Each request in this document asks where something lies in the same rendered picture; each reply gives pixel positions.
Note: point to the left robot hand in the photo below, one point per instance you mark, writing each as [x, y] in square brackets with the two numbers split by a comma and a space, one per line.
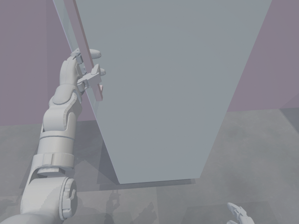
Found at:
[71, 73]

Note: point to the left robot upper arm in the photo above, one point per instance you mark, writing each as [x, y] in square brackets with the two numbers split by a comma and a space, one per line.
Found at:
[47, 201]

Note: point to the handle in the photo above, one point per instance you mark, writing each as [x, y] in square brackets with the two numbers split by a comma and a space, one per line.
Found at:
[78, 30]

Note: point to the fridge door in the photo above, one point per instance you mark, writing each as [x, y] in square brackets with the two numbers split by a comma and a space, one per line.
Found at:
[172, 67]

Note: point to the right robot hand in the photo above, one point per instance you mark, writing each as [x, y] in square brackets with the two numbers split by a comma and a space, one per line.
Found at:
[240, 214]

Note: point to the left robot forearm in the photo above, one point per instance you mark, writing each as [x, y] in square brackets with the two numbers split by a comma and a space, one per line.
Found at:
[58, 132]

